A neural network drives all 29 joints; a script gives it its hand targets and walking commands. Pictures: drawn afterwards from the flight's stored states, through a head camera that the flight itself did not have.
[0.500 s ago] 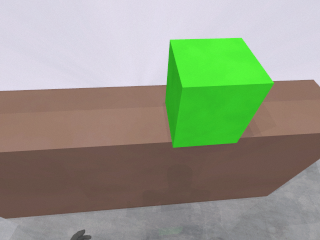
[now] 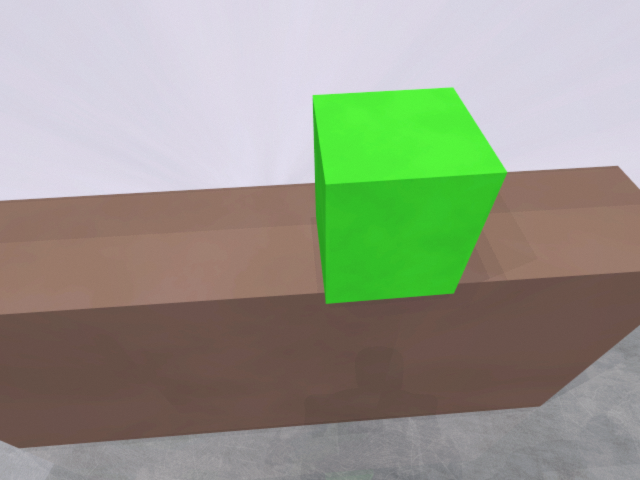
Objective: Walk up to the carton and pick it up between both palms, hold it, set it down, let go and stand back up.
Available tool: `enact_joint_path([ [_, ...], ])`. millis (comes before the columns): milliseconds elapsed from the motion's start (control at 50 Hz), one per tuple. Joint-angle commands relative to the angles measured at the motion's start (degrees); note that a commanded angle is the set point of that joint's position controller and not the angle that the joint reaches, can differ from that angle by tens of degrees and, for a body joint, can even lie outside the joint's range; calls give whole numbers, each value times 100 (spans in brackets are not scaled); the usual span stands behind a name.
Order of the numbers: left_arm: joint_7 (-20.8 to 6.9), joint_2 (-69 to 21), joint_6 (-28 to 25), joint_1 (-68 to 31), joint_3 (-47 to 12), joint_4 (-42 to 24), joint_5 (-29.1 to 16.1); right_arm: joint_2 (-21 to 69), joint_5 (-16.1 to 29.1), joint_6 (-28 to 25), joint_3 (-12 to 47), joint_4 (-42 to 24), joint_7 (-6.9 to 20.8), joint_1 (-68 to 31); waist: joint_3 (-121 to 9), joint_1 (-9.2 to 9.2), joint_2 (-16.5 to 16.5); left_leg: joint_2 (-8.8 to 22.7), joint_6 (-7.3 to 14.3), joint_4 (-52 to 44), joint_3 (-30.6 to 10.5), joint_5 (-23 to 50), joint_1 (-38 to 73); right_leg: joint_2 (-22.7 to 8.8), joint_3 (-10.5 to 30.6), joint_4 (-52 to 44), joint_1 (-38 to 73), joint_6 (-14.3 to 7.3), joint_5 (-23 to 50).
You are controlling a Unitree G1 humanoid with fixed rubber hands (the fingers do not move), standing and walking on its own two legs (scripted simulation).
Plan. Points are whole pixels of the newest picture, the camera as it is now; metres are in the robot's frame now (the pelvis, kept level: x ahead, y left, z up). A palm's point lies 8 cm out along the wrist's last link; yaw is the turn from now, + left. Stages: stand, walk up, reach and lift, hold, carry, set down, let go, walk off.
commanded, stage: walk up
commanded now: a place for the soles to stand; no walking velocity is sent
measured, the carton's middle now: (387, 199) +0.51 -0.06 +0.06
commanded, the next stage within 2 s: none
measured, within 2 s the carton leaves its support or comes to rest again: neither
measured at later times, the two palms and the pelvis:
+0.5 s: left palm out of the picture +0.04 +0.21 -0.12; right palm out of the picture +0.03 -0.30 -0.13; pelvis -0.01 -0.04 +0.00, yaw +2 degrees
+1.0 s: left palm out of the picture +0.03 +0.23 -0.13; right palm out of the picture +0.03 -0.28 -0.12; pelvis +0.00 -0.03 +0.00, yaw +3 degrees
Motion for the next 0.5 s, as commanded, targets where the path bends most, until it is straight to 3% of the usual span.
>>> enact_joint_path([
  [0,42,773,-148,-36,202,-401,-6,-696,-56,-115,-218,-350,-29,15,-46,21,166,700,13,-317,-816,775,189,-508,635,-535,-227,-471,984],
  [20,38,886,-150,-42,214,-418,-19,-742,-38,-100,-244,-345,-41,143,-16,-34,-64,701,-14,-302,-818,708,237,-526,726,-626,-308,-464,841],
  [40,36,852,-148,-2,227,-419,-51,-726,-25,-105,-221,-308,-32,136,-133,-7,289,715,-12,-321,-797,781,298,-525,764,-656,-245,-505,889],
  [80,37,841,-151,-17,253,-445,-10,-729,-41,-105,-228,-258,-26,128,-28,15,-104,662,-51,-300,-795,782,194,-491,655,-684,-125,-461,984],
  [100,44,733,-135,89,247,-402,-30,-794,-82,-104,-236,-304,-45,163,-95,52,178,722,-71,-273,-774,919,176,-513,698,-651,6,-468,1152],
  [140,44,903,-124,66,264,-494,-41,-679,21,-77,-197,-239,-59,143,-39,-9,-145,673,-69,-279,-814,685,320,-571,743,-842,-220,-500,921],
  [180,10,736,-110,11,298,-501,-24,-737,-44,-71,-200,-243,-84,110,-89,-17,147,683,-76,-265,-792,747,349,-544,726,-810,-115,-481,863],
  [240,17,821,-135,12,331,-531,-28,-700,-17,-82,-178,-199,-76,47,29,14,-183,657,-115,-306,-712,674,235,-548,741,-881,-69,-471,1048],
  [260,26,792,-110,37,320,-537,-27,-649,-35,-93,-190,-170,-78,147,3,16,65,639,-166,-277,-773,603,318,-601,849,-933,-174,-541,883],
  [280,15,846,-98,-30,350,-560,-50,-599,-24,-83,-155,-187,-104,76,263,23,81,655,-132,-365,-797,546,86,-604,805,-997,-211,-542,778],
  [300,9,821,-83,-60,359,-526,-54,-668,-1,-83,-166,-130,-93,159,233,-27,-151,657,-148,-375,-823,502,152,-553,757,-1013,-192,-532,620],
  [320,9,823,-86,22,347,-495,-56,-663,-47,-100,-180,-165,-125,34,265,11,42,668,-124,-388,-762,602,236,-596,833,-1064,-258,-512,620],
  [360,-9,763,-93,39,367,-493,-53,-741,-24,-114,-193,-148,-103,129,70,79,-158,644,-146,-425,-804,598,194,-536,724,-1016,33,-495,693],
  [400,1,784,-92,-7,400,-582,-42,-832,13,-104,-207,-94,-107,139,72,20,-188,645,-124,-412,-820,720,189,-527,743,-1054,37,-507,780],
  [420,-6,795,-81,97,418,-548,-53,-648,2,-116,-161,-92,-111,27,63,126,94,624,-145,-406,-756,638,84,-540,719,-1051,134,-415,835],
  [440,-3,827,-67,83,411,-495,-63,-656,-13,-111,-162,-72,-116,81,196,95,88,588,-180,-385,-745,570,-16,-558,741,-1068,92,-444,633],
  [460,0,876,-53,15,423,-493,-51,-648,-18,-108,-146,-27,-128,107,125,37,-125,570,-150,-333,-788,389,-48,-608,828,-1171,102,-489,197],
  [480,23,896,-48,-45,428,-585,-39,-658,28,-85,-156,-57,-120,48,366,7,-222,557,-189,-393,-735,318,-31,-628,793,-1274,-125,-375,126],
])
